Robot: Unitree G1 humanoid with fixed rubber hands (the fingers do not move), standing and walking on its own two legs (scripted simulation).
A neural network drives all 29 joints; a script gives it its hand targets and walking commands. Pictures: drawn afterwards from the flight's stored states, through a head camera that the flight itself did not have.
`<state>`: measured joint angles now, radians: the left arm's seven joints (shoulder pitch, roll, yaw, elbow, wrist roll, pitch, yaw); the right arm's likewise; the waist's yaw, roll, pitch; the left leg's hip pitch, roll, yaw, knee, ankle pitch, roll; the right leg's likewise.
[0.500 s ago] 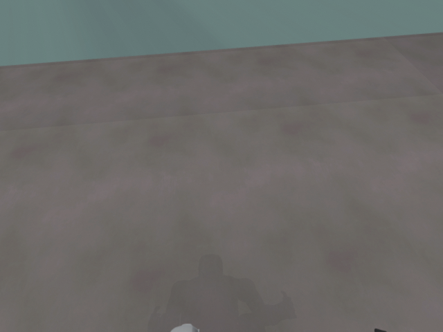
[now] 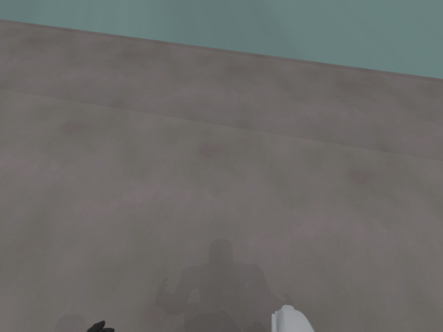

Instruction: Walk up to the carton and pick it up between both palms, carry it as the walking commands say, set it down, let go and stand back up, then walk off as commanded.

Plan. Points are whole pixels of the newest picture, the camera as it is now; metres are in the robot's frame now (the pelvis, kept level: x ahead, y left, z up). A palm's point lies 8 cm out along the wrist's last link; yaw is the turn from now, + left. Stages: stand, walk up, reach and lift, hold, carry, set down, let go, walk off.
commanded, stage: walk off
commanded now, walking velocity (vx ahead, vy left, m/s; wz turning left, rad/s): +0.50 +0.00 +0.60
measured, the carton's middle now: out of the picture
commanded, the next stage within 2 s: stand in 1.64 s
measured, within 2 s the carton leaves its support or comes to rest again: neither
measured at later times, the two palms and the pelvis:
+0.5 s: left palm (122, 308) +0.20 +0.20 -0.11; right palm (330, 197) +0.45 -0.28 -0.13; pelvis +0.27 -0.06 +0.00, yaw +19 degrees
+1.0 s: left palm (68, 190) +0.47 +0.38 -0.11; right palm (265, 132) +0.67 -0.13 -0.11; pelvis +0.50 +0.09 +0.00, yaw +35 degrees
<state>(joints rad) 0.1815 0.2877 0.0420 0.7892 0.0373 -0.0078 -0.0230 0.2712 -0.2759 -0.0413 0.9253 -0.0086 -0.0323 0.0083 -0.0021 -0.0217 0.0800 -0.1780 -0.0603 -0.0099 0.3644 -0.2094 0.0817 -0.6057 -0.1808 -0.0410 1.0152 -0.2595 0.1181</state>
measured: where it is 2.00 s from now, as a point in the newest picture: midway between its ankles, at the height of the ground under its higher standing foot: (140, 192)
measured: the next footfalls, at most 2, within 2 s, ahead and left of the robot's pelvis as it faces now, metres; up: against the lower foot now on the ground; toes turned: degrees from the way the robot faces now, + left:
right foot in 0.24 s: +0.29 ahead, -0.16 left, +0.00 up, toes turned +5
left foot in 0.72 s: +0.48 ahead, +0.16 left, +0.00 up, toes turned +34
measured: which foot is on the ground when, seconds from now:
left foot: down 0.00-0.24, up 0.26-0.70, down 0.72-1.00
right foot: up 0.00-0.22, down 0.24-0.74, up 0.76-1.00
